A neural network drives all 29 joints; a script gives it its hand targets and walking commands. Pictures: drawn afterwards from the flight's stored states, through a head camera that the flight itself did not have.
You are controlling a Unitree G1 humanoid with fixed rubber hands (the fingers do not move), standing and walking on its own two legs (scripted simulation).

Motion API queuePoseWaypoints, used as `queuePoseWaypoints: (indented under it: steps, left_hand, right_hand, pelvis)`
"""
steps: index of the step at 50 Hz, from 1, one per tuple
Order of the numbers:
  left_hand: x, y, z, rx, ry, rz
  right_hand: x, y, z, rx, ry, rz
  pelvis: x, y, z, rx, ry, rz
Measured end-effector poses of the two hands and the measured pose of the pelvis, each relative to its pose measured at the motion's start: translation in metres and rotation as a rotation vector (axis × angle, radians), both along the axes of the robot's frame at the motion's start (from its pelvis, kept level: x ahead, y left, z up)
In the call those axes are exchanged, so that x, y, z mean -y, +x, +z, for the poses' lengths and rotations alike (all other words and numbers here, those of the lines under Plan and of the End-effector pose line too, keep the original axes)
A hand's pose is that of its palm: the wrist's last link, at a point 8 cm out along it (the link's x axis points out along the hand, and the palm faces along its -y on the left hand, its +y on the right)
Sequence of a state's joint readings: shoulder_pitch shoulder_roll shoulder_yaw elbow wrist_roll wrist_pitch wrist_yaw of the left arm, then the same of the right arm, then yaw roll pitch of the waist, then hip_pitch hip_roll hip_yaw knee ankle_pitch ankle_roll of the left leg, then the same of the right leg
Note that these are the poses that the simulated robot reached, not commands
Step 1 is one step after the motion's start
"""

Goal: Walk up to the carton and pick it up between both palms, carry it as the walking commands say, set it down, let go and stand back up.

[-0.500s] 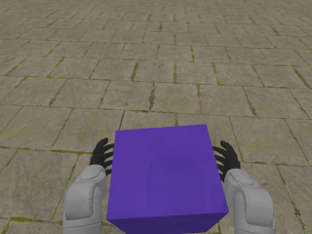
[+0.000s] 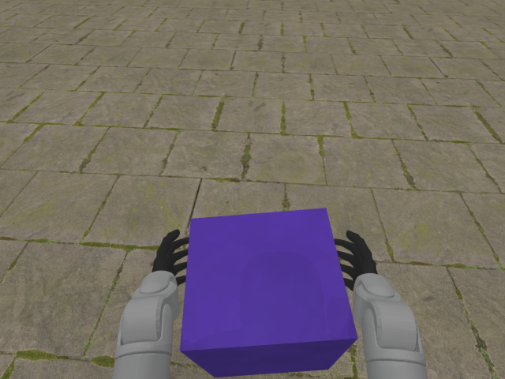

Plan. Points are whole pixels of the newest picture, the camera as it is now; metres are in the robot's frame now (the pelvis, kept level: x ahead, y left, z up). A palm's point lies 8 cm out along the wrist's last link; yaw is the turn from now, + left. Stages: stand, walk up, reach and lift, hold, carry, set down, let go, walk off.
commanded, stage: carry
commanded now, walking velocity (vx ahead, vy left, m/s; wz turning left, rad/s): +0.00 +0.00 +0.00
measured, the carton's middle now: (265, 300) +0.27 +0.00 -0.04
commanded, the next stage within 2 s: hold in 0.16 s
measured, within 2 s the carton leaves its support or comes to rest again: neither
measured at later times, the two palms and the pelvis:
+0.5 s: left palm (155, 274) +0.26 +0.17 +0.06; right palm (362, 278) +0.26 -0.14 +0.07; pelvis +0.00 +0.01 +0.01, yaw +0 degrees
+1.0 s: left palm (158, 267) +0.28 +0.17 +0.05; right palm (356, 279) +0.27 -0.14 +0.05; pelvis +0.00 +0.02 +0.01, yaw +1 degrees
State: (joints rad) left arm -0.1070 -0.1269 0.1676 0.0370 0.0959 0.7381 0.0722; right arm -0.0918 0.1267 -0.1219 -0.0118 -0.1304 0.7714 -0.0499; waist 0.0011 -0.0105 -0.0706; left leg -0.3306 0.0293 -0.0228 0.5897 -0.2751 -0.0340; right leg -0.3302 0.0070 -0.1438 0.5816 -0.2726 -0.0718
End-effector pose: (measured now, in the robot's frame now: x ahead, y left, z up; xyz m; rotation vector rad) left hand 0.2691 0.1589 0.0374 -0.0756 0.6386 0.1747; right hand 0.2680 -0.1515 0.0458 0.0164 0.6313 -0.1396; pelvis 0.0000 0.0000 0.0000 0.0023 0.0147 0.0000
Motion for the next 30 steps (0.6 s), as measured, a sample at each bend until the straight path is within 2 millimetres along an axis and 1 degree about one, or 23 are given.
queuePoseWaypoints:
  steps: [2,9,12,18,21,25,30]
  left_hand:
    - [-0.001,-0.001,-0.006,-0.015,0.000,0.002]
    - [-0.001,-0.001,-0.012,-0.004,0.001,0.004]
    - [-0.002,-0.002,-0.007,0.012,0.001,0.004]
    - [-0.005,-0.001,0.013,0.050,0.002,0.000]
    - [-0.007,-0.002,0.019,0.064,-0.003,-0.004]
    - [-0.009,-0.007,0.021,0.049,-0.005,-0.008]
    - [-0.012,-0.013,0.017,0.023,-0.004,-0.008]
  right_hand:
    - [-0.001,-0.001,-0.006,-0.015,-0.001,0.004]
    - [-0.001,0.000,-0.013,-0.003,-0.008,0.013]
    - [-0.002,0.000,-0.008,0.013,-0.010,0.014]
    - [-0.005,-0.001,0.011,0.049,-0.009,0.014]
    - [-0.007,-0.003,0.019,0.063,-0.012,0.010]
    - [-0.009,-0.010,0.020,0.046,-0.012,0.006]
    - [-0.013,-0.016,0.015,0.020,-0.010,0.006]
  pelvis:
    - [0.000,0.000,0.000,0.000,0.000,0.000]
    - [0.000,-0.001,0.000,0.002,0.000,0.000]
    - [-0.001,-0.001,0.002,0.051,0.000,0.001]
    - [-0.004,0.004,0.007,0.122,-0.002,0.005]
    - [-0.006,0.004,0.008,0.147,-0.005,0.005]
    - [-0.009,0.003,0.009,0.166,-0.008,0.006]
    - [-0.012,-0.002,0.009,0.173,-0.010,0.007]
